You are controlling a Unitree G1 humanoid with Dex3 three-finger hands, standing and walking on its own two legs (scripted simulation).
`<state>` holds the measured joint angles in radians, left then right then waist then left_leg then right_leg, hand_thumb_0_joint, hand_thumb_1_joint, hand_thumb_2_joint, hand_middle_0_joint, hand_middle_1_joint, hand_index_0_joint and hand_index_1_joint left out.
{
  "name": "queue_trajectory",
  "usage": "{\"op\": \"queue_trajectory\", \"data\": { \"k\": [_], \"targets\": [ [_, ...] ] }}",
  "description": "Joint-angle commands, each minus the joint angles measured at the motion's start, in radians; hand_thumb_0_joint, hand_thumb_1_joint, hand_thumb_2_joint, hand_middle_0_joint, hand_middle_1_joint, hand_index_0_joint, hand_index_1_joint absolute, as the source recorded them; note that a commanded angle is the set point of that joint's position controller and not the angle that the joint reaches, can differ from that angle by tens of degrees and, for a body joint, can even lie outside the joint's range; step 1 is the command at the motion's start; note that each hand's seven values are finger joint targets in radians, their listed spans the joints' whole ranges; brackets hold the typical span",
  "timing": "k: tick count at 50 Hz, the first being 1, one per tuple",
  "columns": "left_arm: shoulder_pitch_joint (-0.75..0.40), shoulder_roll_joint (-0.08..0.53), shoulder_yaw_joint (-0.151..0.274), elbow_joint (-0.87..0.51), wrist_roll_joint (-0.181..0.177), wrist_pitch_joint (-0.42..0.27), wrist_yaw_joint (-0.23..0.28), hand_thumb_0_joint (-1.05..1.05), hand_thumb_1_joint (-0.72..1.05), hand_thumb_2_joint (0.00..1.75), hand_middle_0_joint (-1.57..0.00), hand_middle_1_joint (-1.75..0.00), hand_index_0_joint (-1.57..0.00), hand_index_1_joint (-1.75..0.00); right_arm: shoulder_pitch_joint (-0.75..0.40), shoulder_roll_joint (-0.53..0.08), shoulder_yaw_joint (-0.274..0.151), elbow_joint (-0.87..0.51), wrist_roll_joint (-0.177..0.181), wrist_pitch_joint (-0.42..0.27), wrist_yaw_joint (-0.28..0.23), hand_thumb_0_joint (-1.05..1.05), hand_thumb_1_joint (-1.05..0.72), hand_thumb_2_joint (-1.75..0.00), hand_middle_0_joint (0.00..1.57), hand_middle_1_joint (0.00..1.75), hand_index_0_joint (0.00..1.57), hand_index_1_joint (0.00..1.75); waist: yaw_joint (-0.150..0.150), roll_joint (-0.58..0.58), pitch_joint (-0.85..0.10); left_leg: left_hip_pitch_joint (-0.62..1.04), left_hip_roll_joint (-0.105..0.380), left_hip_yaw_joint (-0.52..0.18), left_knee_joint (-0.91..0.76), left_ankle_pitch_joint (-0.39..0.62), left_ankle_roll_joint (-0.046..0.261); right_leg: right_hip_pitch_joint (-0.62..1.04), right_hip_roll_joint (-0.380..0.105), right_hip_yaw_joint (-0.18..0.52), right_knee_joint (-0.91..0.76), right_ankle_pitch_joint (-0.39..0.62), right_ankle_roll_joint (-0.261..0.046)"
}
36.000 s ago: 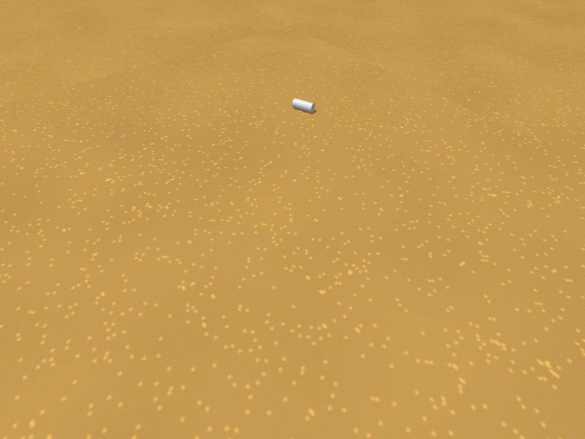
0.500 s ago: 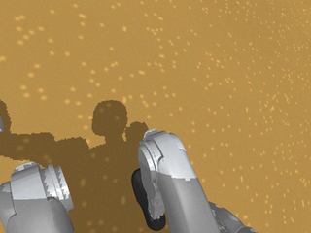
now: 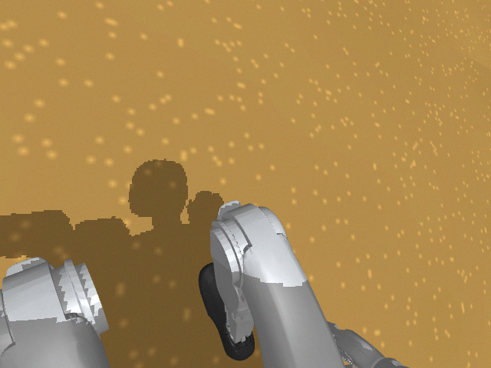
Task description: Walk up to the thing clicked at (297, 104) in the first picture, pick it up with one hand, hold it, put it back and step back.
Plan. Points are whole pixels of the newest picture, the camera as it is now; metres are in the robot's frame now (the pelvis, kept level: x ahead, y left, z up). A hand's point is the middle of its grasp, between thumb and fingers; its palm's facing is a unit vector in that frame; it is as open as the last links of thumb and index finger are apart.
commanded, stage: open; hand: left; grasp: from above
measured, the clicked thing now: out of the picture +0.42 +0.35 -0.26
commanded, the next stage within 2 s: withdraw in 0.78 s
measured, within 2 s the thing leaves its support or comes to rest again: neither
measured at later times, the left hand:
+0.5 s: hand out of the picture +0.41 +0.34 -0.24, palm faces -0.42 -0.16 -0.89, open 12.0 cm
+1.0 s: hand out of the picture +0.41 +0.33 -0.23, palm faces -0.41 -0.14 -0.90, open 13.7 cm
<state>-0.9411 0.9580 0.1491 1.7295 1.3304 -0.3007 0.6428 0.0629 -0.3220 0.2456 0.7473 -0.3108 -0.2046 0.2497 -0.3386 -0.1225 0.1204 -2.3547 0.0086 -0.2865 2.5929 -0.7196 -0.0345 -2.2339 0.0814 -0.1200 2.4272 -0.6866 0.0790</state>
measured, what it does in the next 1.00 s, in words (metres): stands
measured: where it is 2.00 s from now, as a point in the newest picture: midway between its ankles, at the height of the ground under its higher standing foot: (170, 361)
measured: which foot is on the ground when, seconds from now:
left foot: down 0.00-1.00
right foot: down 0.00-1.00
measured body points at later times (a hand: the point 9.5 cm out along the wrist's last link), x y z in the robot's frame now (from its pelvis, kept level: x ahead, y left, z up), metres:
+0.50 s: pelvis +0.00 +0.00 +0.00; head +0.25 +0.14 +0.35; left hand +0.43 +0.34 -0.19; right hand +0.08 -0.25 -0.06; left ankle +0.06 +0.13 -0.26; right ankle +0.11 -0.13 -0.26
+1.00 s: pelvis +0.00 +0.00 +0.00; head +0.24 +0.14 +0.35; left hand +0.43 +0.33 -0.18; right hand +0.08 -0.25 -0.06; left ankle +0.06 +0.13 -0.26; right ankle +0.11 -0.13 -0.26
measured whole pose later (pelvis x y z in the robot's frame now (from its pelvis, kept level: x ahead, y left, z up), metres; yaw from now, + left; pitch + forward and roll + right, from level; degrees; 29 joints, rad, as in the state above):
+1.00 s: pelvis +0.00 +0.00 +0.00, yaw -1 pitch +26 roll -14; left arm -0.95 0.96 0.13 1.72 1.34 -0.29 0.67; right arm 0.05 -0.33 0.26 0.73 -0.31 -0.24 0.27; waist -0.34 -0.13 0.13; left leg -2.36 0.01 -0.29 2.59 -0.71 -0.02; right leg -2.23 0.08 -0.13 2.41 -0.67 0.08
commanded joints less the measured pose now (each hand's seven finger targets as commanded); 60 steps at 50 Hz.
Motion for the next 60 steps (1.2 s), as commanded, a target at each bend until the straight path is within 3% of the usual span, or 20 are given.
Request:
{"op": "queue_trajectory", "data": {
  "k": [1,6,11,12,13,14,16,22,28,36,38,41,47,49,51,54,55,56,58,60],
  "targets": [
    [-0.231,0.228,-0.002,-0.116,-0.006,-0.013,0.056,0.00,0.17,0.50,-0.67,-0.42,-0.67,-0.42,0.132,-0.324,-0.093,-0.005,0.006,-0.008,-0.009,0.00,-0.89,-0.90,0.20,0.30,0.20,0.30,-0.025,0.494,-0.604,0.476,0.029,0.148,-0.273,0.189,0.036,0.310,0.031,-0.153,-0.202,0.247,-0.093],
    [-0.247,0.214,-0.002,-0.108,-0.005,-0.004,0.077,0.00,0.05,0.55,-0.57,-0.50,-0.57,-0.49,0.131,-0.327,-0.092,-0.002,0.000,-0.024,0.003,0.00,-0.89,-0.90,0.20,0.30,0.20,0.30,-0.039,0.487,-0.594,0.497,0.030,0.139,-0.270,0.188,0.033,0.287,0.028,-0.170,-0.190,0.245,-0.089],
    [-0.248,0.175,-0.049,-0.076,-0.012,0.021,0.087,0.00,-0.07,0.63,-0.47,-0.58,-0.47,-0.58,0.122,-0.331,-0.090,0.010,0.002,-0.041,0.011,0.00,-0.89,-0.90,0.20,0.30,0.20,0.30,-0.035,0.489,-0.576,0.477,0.031,0.136,-0.286,0.153,0.033,0.272,0.034,-0.160,-0.212,0.213,-0.092],
    [-0.258,0.202,-0.027,-0.082,-0.017,0.026,0.089,0.00,-0.09,0.64,-0.46,-0.59,-0.46,-0.59,0.123,-0.337,-0.090,-0.005,0.003,-0.046,0.011,0.00,-0.89,-0.90,0.20,0.30,0.20,0.30,-0.036,0.478,-0.574,0.476,0.030,0.135,-0.285,0.153,0.035,0.272,0.033,-0.163,-0.211,0.218,-0.090],
    [-0.264,0.196,-0.044,-0.090,-0.018,0.030,0.086,0.00,-0.11,0.66,-0.44,-0.61,-0.44,-0.61,0.118,-0.336,-0.091,0.006,0.009,-0.048,0.013,0.00,-0.89,-0.90,0.20,0.30,0.20,0.30,-0.031,0.487,-0.573,0.472,0.031,0.136,-0.284,0.151,0.034,0.275,0.030,-0.157,-0.213,0.211,-0.091],
    [-0.254,0.237,-0.001,-0.082,-0.017,0.034,0.091,0.00,-0.14,0.68,-0.42,-0.63,-0.41,-0.63,0.133,-0.344,-0.093,-0.002,0.005,-0.050,0.015,0.00,-0.89,-0.90,0.20,0.30,0.20,0.30,-0.031,0.480,-0.588,0.481,0.032,0.135,-0.284,0.175,0.034,0.292,0.030,-0.160,-0.210,0.235,-0.090],
    [-0.262,0.215,-0.020,-0.086,-0.018,0.043,0.083,0.00,-0.18,0.72,-0.39,-0.64,-0.38,-0.65,0.116,-0.338,-0.090,-0.015,0.010,-0.054,0.018,0.00,-0.89,-0.90,0.20,0.30,0.20,0.30,-0.030,0.484,-0.583,0.471,0.032,0.135,-0.282,0.174,0.033,0.290,0.030,-0.154,-0.202,0.231,-0.092],
    [-0.240,0.246,0.027,-0.072,-0.038,0.053,0.056,0.00,-0.27,0.79,-0.31,-0.73,-0.30,-0.74,0.147,-0.328,-0.086,-0.006,0.012,-0.057,0.023,0.00,-0.89,-0.90,0.20,0.30,0.20,0.30,-0.030,0.494,-0.600,0.482,0.031,0.137,-0.281,0.210,0.033,0.318,0.028,-0.157,-0.201,0.265,-0.090],
    [-0.241,0.226,0.002,-0.109,-0.052,0.029,0.014,0.00,-0.36,0.86,-0.23,-0.81,-0.22,-0.82,0.150,-0.323,-0.081,-0.007,0.017,-0.048,0.022,0.00,-0.89,-0.90,0.20,0.30,0.20,0.30,-0.040,0.499,-0.607,0.500,0.032,0.128,-0.278,0.223,0.030,0.325,0.024,-0.161,-0.194,0.279,-0.089],
    [-0.228,0.228,-0.002,-0.136,-0.036,-0.015,0.018,0.00,-0.43,0.94,-0.15,-0.90,-0.14,-0.91,0.154,-0.319,-0.075,-0.010,0.012,-0.029,0.020,0.00,-0.89,-0.90,0.20,0.30,0.20,0.30,-0.041,0.510,-0.610,0.509,0.034,0.134,-0.274,0.229,0.031,0.338,0.031,-0.164,-0.202,0.287,-0.089],
    [-0.211,0.248,0.021,-0.138,-0.031,-0.018,0.035,0.00,-0.46,0.97,-0.13,-0.91,-0.12,-0.92,0.146,-0.320,-0.076,-0.005,0.021,-0.021,0.012,0.00,-0.89,-0.90,0.20,0.30,0.20,0.30,-0.018,0.501,-0.623,0.501,0.034,0.135,-0.277,0.238,0.031,0.338,0.031,-0.160,-0.206,0.290,-0.091],
    [-0.216,0.227,0.004,-0.105,-0.012,-0.018,0.051,0.00,-0.48,0.98,-0.10,-0.96,-0.09,-0.96,0.148,-0.331,-0.080,-0.014,0.008,-0.020,0.014,0.00,-0.89,-0.90,0.20,0.30,0.20,0.30,-0.040,0.491,-0.581,0.484,0.032,0.134,-0.279,0.215,0.032,0.310,0.031,-0.168,-0.203,0.272,-0.090],
    [-0.248,0.224,-0.011,-0.095,-0.006,0.009,0.072,0.00,-0.46,0.95,-0.09,-0.99,-0.10,-0.98,0.138,-0.336,-0.088,-0.021,0.009,-0.036,0.010,0.00,-0.89,-0.90,0.20,0.30,0.20,0.30,-0.040,0.476,-0.558,0.467,0.031,0.136,-0.285,0.147,0.036,0.273,0.030,-0.160,-0.215,0.208,-0.090],
    [-0.291,0.241,0.007,-0.162,-0.017,0.021,0.084,0.00,-0.47,0.95,-0.08,-1.00,-0.10,-0.98,0.143,-0.338,-0.097,-0.016,0.011,-0.043,0.013,0.00,-0.89,-0.90,0.20,0.30,0.20,0.30,-0.030,0.519,-0.604,0.507,0.034,0.127,-0.306,0.157,0.028,0.281,0.029,-0.161,-0.212,0.212,-0.094],
    [-0.300,0.282,0.066,-0.234,-0.019,0.040,0.100,0.00,-0.49,0.96,-0.07,-1.00,-0.09,-0.98,0.157,-0.338,-0.109,-0.015,0.018,-0.049,0.021,0.00,-0.89,-0.90,0.20,0.30,0.20,0.30,-0.004,0.589,-0.676,0.566,0.036,0.125,-0.314,0.201,0.018,0.279,0.023,-0.164,-0.189,0.250,-0.097],
    [-0.287,0.219,0.064,-0.305,-0.046,0.083,0.099,0.00,-0.50,0.97,-0.07,-0.99,-0.08,-0.98,0.149,-0.315,-0.133,-0.019,0.031,-0.055,0.042,0.00,-0.90,-0.90,0.20,0.30,0.20,0.30,0.017,0.657,-0.751,0.617,0.036,0.137,-0.322,0.232,0.008,0.267,0.019,-0.154,-0.179,0.284,-0.101],
    [-0.267,0.182,0.039,-0.312,-0.050,0.102,0.083,0.00,-0.49,0.96,-0.07,-0.99,-0.08,-0.98,0.156,-0.310,-0.146,-0.017,0.036,-0.057,0.052,0.00,-0.89,-0.90,0.20,0.30,0.20,0.30,0.020,0.673,-0.756,0.628,0.035,0.148,-0.321,0.235,0.007,0.252,0.020,-0.149,-0.184,0.285,-0.102],
    [-0.284,0.189,0.049,-0.363,-0.064,0.119,0.074,0.00,-0.49,0.97,-0.07,-0.99,-0.08,-0.98,0.170,-0.307,-0.155,-0.012,0.042,-0.056,0.059,0.00,-0.89,-0.90,0.20,0.30,0.20,0.30,0.034,0.697,-0.773,0.617,0.030,0.160,-0.330,0.251,0.009,0.261,0.019,-0.141,-0.192,0.297,-0.103],
    [-0.211,0.210,0.102,-0.486,-0.102,0.164,0.043,0.00,-0.51,0.98,-0.07,-0.99,-0.07,-0.98,0.179,-0.299,-0.192,-0.015,0.079,-0.032,0.057,0.00,-0.89,-0.90,0.20,0.30,0.20,0.30,0.117,0.752,-0.907,0.668,0.024,0.182,-0.362,0.318,0.009,0.304,0.016,-0.118,-0.211,0.336,-0.112],
    [-0.180,0.129,0.035,-0.541,-0.142,0.206,-0.018,0.00,-0.51,0.98,-0.08,-0.98,-0.08,-0.98,0.176,-0.280,-0.212,-0.014,0.108,-0.006,0.062,0.00,-0.90,-0.90,0.20,0.30,0.20,0.30,0.133,0.719,-0.922,0.637,0.020,0.199,-0.396,0.305,0.018,0.307,0.015,-0.098,-0.245,0.328,-0.114]
  ]
}}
